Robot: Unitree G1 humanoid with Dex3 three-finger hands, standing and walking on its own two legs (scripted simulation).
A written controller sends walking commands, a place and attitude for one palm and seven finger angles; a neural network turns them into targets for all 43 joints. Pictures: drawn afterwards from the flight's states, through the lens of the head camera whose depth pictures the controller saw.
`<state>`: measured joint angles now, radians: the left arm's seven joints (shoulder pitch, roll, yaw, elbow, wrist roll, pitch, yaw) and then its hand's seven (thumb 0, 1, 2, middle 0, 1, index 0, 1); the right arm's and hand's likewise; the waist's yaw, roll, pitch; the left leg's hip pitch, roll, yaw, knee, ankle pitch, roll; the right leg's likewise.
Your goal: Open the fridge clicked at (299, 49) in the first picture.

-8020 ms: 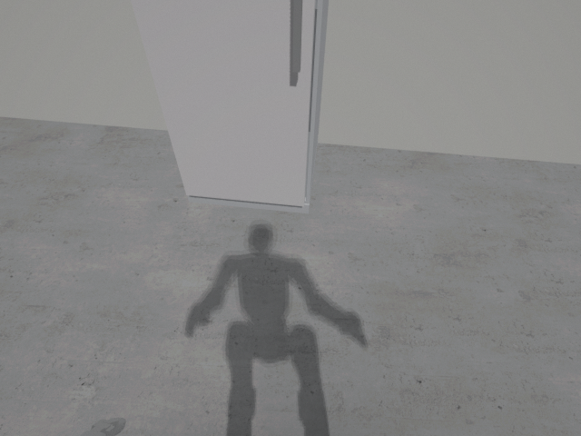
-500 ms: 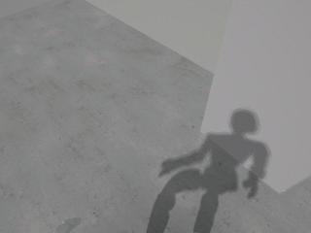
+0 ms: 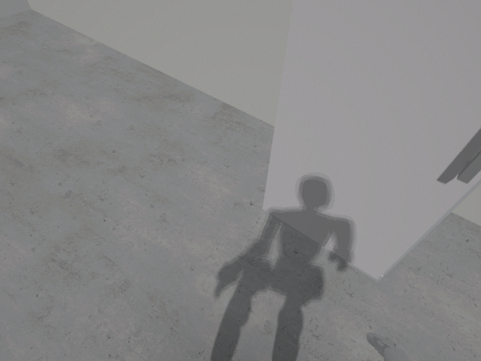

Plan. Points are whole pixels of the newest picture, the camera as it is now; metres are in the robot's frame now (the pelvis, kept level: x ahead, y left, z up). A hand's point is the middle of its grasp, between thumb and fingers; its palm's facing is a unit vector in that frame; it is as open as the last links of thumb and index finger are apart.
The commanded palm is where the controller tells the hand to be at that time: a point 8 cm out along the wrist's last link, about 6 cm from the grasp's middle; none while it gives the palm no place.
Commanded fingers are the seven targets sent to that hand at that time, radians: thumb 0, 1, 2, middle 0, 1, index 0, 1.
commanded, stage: turn to face it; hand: right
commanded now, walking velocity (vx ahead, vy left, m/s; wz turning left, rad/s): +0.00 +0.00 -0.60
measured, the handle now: out of the picture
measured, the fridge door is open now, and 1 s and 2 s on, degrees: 0 0 0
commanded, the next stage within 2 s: take the last steps up to it in 0.82 s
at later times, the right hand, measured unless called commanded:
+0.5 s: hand out of the picture -0.08 -0.23 -0.19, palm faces +0.37 +0.90 -0.24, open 7.4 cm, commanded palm none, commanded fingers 0.00 -0.90 -0.90 0.20 0.30 0.20 0.30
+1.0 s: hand out of the picture -0.09 -0.25 -0.16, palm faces +0.46 +0.86 -0.23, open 7.4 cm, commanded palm none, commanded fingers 0.00 -0.90 -0.90 0.20 0.30 0.20 0.30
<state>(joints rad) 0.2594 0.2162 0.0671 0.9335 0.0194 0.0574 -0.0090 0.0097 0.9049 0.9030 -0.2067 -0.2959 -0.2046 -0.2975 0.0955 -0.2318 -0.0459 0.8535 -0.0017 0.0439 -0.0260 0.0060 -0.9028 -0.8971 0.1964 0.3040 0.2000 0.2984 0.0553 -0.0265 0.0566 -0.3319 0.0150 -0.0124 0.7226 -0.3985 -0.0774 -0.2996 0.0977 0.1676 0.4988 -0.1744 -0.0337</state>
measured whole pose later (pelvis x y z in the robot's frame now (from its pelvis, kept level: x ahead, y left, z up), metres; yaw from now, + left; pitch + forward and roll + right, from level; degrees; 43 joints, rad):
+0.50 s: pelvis -0.05 -0.02 -0.02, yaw -20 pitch -1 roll +0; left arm 0.16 0.26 0.08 0.92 0.01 0.05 -0.03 0.01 0.91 0.90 -0.20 -0.29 -0.20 -0.30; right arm 0.26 -0.26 -0.05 0.92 -0.02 0.04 -0.02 0.01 -0.90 -0.90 0.20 0.30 0.20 0.30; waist -0.02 0.05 0.09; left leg -0.29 0.22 0.21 0.69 -0.36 -0.08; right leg -0.27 -0.01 -0.07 0.63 -0.32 0.02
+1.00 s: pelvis -0.08 -0.04 +0.01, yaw -28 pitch -1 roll +1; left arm 0.27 0.17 0.04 1.00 0.02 0.03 0.01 0.01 0.91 0.90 -0.21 -0.30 -0.20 -0.30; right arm 0.17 -0.22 -0.04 0.97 -0.02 0.06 -0.02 0.01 -0.90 -0.90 0.20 0.30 0.20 0.30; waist 0.03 0.01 0.04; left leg -0.35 0.05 0.01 0.86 -0.43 -0.06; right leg -0.22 0.08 0.05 0.40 -0.15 -0.08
